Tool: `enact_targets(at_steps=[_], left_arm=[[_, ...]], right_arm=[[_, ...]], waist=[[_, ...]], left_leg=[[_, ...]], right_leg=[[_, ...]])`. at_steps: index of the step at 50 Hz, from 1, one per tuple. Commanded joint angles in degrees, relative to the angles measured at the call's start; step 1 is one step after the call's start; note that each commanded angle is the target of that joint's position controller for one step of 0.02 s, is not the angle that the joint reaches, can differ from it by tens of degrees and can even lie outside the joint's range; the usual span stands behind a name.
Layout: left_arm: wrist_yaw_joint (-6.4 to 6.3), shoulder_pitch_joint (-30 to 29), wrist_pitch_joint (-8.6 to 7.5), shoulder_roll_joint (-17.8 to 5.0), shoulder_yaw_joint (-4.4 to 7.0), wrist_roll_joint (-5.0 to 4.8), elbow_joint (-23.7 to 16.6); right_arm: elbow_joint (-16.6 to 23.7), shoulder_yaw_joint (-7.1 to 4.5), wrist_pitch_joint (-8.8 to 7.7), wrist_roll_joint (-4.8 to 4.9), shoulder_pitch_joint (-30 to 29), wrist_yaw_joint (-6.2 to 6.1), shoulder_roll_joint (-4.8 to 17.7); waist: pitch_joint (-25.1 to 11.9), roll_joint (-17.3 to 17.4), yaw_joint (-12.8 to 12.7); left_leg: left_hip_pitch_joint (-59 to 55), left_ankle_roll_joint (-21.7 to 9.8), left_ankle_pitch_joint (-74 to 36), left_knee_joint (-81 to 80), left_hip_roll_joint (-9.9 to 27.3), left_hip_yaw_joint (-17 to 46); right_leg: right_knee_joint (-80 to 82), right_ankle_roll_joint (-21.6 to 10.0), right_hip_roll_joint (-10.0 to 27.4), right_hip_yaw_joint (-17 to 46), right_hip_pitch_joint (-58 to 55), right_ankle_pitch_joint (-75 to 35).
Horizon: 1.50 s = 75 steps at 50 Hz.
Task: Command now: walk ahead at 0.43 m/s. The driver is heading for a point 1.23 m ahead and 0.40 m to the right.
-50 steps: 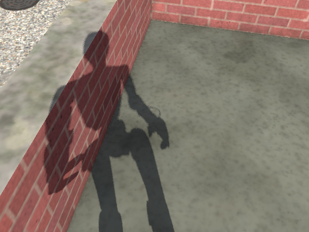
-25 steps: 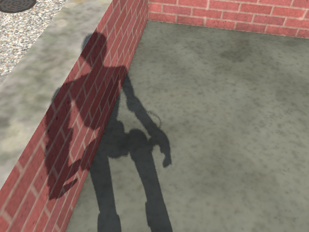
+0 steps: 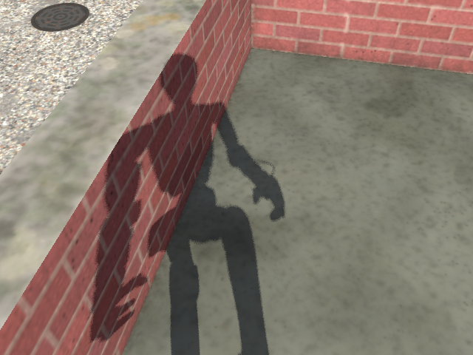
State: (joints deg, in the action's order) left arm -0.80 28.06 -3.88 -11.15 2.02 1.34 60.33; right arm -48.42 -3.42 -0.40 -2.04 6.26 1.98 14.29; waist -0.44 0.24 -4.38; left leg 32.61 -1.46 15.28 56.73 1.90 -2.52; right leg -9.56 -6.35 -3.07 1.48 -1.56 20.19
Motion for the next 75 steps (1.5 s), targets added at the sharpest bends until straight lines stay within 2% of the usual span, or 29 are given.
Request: enact_targets(at_steps=[1, 5, 7, 9, 10, 11, 12, 13, 14, 18, 29, 33, 35, 36, 37, 38, 40, 42, 45, 53, 57, 62, 67, 68, 69, 70, 71, 73, 75], left_arm=[[-0.2, 0.6, -1.66, -6.4, 0.53, 0.11, -2.4], [-0.03, 3.5, -2.06, -8.4, 0.63, -0.04, -0.9], [0.06, 1.1, -2.27, -9.0, 0.65, -0.35, -1.0], [0.35, -1.0, -2.24, -10.5, 1.0, -0.98, -1.2], [0.35, -2.6, -2.2, -10.5, 0.84, -1.05, -2.2], [1.0, 1.5, -2.12, -4.3, -0.3, -2.88, -4.2], [1.72, -1.7, -2.93, -7.3, 0.74, -1.01, -5.1], [1.92, -7.6, -3.04, -7.7, 1.2, -0.53, -7.9], [2.17, -8.8, -3.3, -7.4, 1.12, -0.38, -8.5], [2.79, -6.6, -0.11, -3.8, 0.94, -0.1, -7.7], [5.2, -30.8, 1.48, -2.0, -0.59, 0.62, -19.4], [4.73, -21.8, 1.22, -4.5, 0.41, 1.48, -17.2], [3.71, -7.6, -0.06, -8.7, 2.34, 2.48, -13.3], [2.55, -5.3, -0.26, -13.0, 3.32, 3.31, -12.4], [2.02, -6.3, -0.06, -17.1, 4.48, 1.98, -15.0], [0.81, -5.3, 1.34, -14.8, 4.72, -0.06, -16.1], [0.56, -14.6, 1.73, -9.0, 3.17, -0.9, -16.8], [0.56, -15.1, 1.65, -7.8, 2.63, -1.45, -16.4], [1.18, -14.7, 1.14, -10.2, 3.18, -0.24, -16.3], [0.17, -10.4, 3.98, -12.3, 4.17, -0.41, -18.7], [-0.68, -8.6, 5.35, -12.7, 4.76, -0.7, -20.7], [0.09, -8.7, 5.76, -14.1, 5.44, -0.24, -22.1], [1.43, -12.0, 6.13, -14.4, 5.43, -0.48, -23.8], [1.51, -13.2, 6.05, -13.9, 5.21, -1.35, -24.0], [1.45, -11.2, 5.9, -11.7, 4.64, -1.76, -24.1], [1.29, -5.6, 5.92, -8.2, 3.77, -1.59, -24.7], [0.9, -7.2, 6.12, -15.1, 5.45, 0.65, -24.1], [1.52, -9.1, 6.55, -15.9, 5.94, 0.76, -23.1], [3.04, -8.6, 7.61, -14.7, 5.44, -0.62, -22.1]], right_arm=[[5.2, 0.32, -0.19, 0.04, -8.4, 0.26, 1.6], [8.5, 1.05, -0.46, 0.1, -14.5, 0.3, 1.3], [8.0, 0.65, -0.61, 0.16, -10.1, -0.32, 2.2], [3.0, -0.94, -1.47, 0.62, 5.4, -1.87, 4.7], [0.1, -2.32, -2.09, -0.13, 16.0, -2.74, 8.0], [-0.7, -4.2, -2.15, -1.62, 24.2, -3.07, 14.8], [-0.9, -3.5, -2.26, -0.56, 20.7, -2.4, 13.1], [-0.5, -2.68, -2.65, -0.11, 12.7, -2.14, 10.4], [0.4, -1.99, -3.29, 0.4, 8.1, -1.88, 7.2], [-1.6, -0.23, -6.02, -0.02, 8.6, -1.49, 1.3], [-5.8, 0.39, -6.79, 1.87, 20.1, -4.02, 3.6], [-6.0, -0.16, -5.24, 1.9, 19.1, -5.38, 6.7], [-4.2, -0.65, -4.54, 2.1, 15.9, -5.29, 8.5], [-2.5, 0.43, -4.59, 1.93, 19.1, -4.43, 3.4], [-0.7, 1.16, -4.07, 4.94, 25.7, -4.15, 0.8], [-0.6, 0.06, -3.91, 3.1, 20.6, -3.93, 5.3], [0.9, 0.38, -3.82, 1.83, 13.6, -4.02, 4.3], [1.0, 0.21, -1.14, -0.25, 14.3, -4.02, 3.7], [1.8, 0.34, 0.79, 0.01, 14.0, -3.9, 2.1], [6.6, -1.03, 2.51, 0.08, 2.5, -4.29, 6.0], [7.9, -0.74, 2.44, 0.82, -1.4, -4.16, 6.1], [9.9, 0.44, 1.46, 1.4, -4.6, -4.86, 5.9], [10.6, 0.79, 0.76, 2.11, 0.8, -5.01, 7.0], [10.2, 0.84, 0.3, 1.45, 3.4, -5.14, 6.7], [10.4, 0.25, -0.04, 0.65, 3.5, -5.63, 9.5], [12.7, -0.31, 0.06, 0.67, 0.9, -5.86, 14.6], [13.0, -0.51, 0.6, 1.55, 3.4, -5.31, 14.2], [13.2, 0.86, 0.68, 1.84, 1.6, -4.51, 8.8], [14.0, 0.81, 1.11, 1.56, -0.5, -4.48, 8.7]], waist=[[8.0, -5.1, 0.4], [8.4, -7.5, -0.8], [6.2, -8.5, 2.7], [-2.3, -6.6, 10.2], [-7.8, -4.0, 14.7], [-16.4, 8.2, 13.9], [-11.9, 7.1, 12.3], [-0.3, 4.4, 8.1], [2.5, 1.2, 6.4], [2.6, 1.4, 2.4], [7.6, 2.4, 7.4], [0.5, 6.9, 3.2], [-7.1, 4.9, -4.0], [-13.1, -2.6, -1.9], [-26.2, -11.3, 0.7], [-26.3, 0.4, -1.3], [-8.9, 3.5, 2.8], [-3.8, 2.2, 5.4], [-4.8, -0.7, 6.5], [-4.8, -5.3, 2.8], [-3.6, -6.2, 1.4], [-2.8, -4.1, 1.1], [-1.7, -7.1, 3.4], [-1.8, -5.7, 5.1], [-3.3, 1.8, 4.0], [-4.7, 14.8, 0.5], [-4.5, 10.3, 3.8], [-0.8, 6.4, 2.1], [-1.0, 8.4, 1.0]], left_leg=[[11.3, 1.4, -3.5, -4.5, 0.6, -1.8], [5.1, -1.1, -2.2, -13.4, -1.1, -5.1], [-5.1, -4.1, 0.3, -17.1, -3.7, -6.8], [-24.1, -6.1, -1.2, -23.3, -7.1, -7.0], [-39.9, -7.5, 3.2, -27.0, -1.2, 0.5], [-54.4, -14.1, 34.4, -35.2, 17.8, 32.8], [-46.5, -16.1, 38.2, -48.4, 21.2, 53.2], [-37.2, -15.0, 31.7, -47.7, 19.5, 42.5], [-29.8, -13.8, 19.0, -48.0, 17.3, 32.4], [-21.8, -10.4, -6.8, -50.0, 11.0, 11.1], [-32.5, -4.3, -34.0, -49.5, 9.7, -7.1], [-38.5, -2.0, -65.8, -30.3, 10.4, -9.8], [-29.9, -1.0, -50.6, -6.9, 7.5, -10.3], [-14.5, -0.7, -0.4, 10.8, 3.3, -9.1], [2.6, 1.0, 26.8, 32.8, -4.1, -1.2], [3.7, 0.7, 17.0, 32.8, -1.4, 5.3], [3.9, 1.3, 8.7, 23.3, 2.2, 4.9], [-2.1, 2.4, 7.3, 15.9, 2.8, 4.6], [-3.4, 3.2, 4.1, 11.0, 1.4, 4.0], [5.7, 5.2, -1.2, 3.5, 1.6, 5.9], [7.6, 4.7, 0.6, 0.3, 0.4, 7.8], [3.3, 3.3, 4.4, -7.1, -1.8, 8.5], [-12.6, 1.2, 5.3, -24.2, -4.6, 7.2], [-19.1, 0.3, 0.1, -33.6, -3.8, 7.1], [-27.3, -1.4, -3.6, -39.7, 4.4, 12.9], [-34.2, -6.7, -16.3, -40.0, 20.9, 28.7], [-28.2, -13.5, -24.3, -38.8, 23.5, 31.3], [-23.7, -12.8, -30.4, -37.1, 17.0, 20.3], [-24.4, -9.3, -31.6, -36.3, 11.2, 12.0]], right_leg=[[6.4, -6.7, 13.9, 11.6, -0.3, -2.8], [4.4, -7.0, 15.2, 7.8, -0.9, -21.3], [-1.8, -5.6, 15.1, 4.0, 0.5, -41.6], [-20.3, -3.3, 13.6, 0.5, 3.0, -59.1], [-34.1, -1.9, 11.1, -0.7, 13.6, -45.4], [-57.6, 0.9, 2.8, -3.3, 32.3, -11.7], [-66.5, -0.9, -0.2, 5.1, 40.1, 6.7], [-68.9, -1.3, 3.9, 4.8, 44.7, 0.3], [-65.8, -1.1, 6.1, 3.5, 41.8, -5.0], [-59.1, 0.6, 8.1, 2.5, 33.5, -7.6], [-27.3, 1.2, 5.2, -6.7, 39.2, -24.6], [-22.9, -2.3, -2.7, -10.9, 26.1, -16.6], [-13.7, -5.6, -1.9, -6.3, 7.1, -25.6], [-22.1, -8.0, 12.4, 7.0, -9.6, -51.1], [-24.8, -22.5, 28.3, 31.8, -28.1, -75.0], [-19.5, -20.8, 25.0, 28.3, -21.3, -67.6], [-12.0, -15.0, 18.7, 19.1, -1.5, -52.9], [-9.1, -11.1, 14.5, 14.7, 9.8, -51.4], [-9.8, -9.0, 10.6, 11.5, 13.6, -54.4], [-9.3, -3.7, 8.9, 19.2, 10.4, -31.8], [-9.6, -4.2, 9.6, 24.3, 7.4, -25.2], [-12.5, -6.3, 9.8, 28.3, 6.3, -28.1], [-14.6, -3.4, 6.8, 30.2, 12.2, -31.9], [-16.5, -1.2, 5.1, 29.4, 15.2, -26.7], [-23.0, 2.1, 0.9, 24.4, 21.2, -7.2], [-36.5, 5.4, -6.9, 11.6, 31.1, 13.8], [-48.3, 6.5, -6.9, 6.2, 33.7, 16.9], [-57.6, 8.0, -2.6, 6.3, 31.9, 10.3], [-60.1, 9.3, -1.8, 4.2, 31.6, 5.3]])
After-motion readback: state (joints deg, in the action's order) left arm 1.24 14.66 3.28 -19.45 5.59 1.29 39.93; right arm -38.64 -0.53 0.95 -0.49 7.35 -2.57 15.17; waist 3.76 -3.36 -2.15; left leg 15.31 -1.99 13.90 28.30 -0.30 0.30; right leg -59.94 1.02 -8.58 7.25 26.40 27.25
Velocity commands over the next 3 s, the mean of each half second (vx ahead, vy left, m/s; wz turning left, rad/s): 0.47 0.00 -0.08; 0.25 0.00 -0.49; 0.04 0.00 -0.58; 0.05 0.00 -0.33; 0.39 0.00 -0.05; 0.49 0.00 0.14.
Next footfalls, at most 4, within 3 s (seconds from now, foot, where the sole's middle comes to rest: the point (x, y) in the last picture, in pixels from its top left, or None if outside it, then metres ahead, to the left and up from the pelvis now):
0.20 left None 0.26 0.12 -0.77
0.70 right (295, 332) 0.59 -0.07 -0.77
1.38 left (248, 293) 0.70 0.07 -0.77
1.82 right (298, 350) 0.54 -0.08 -0.77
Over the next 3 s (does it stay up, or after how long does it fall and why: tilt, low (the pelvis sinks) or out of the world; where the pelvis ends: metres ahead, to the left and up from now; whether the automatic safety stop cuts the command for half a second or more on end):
stays up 0.93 -0.34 0.02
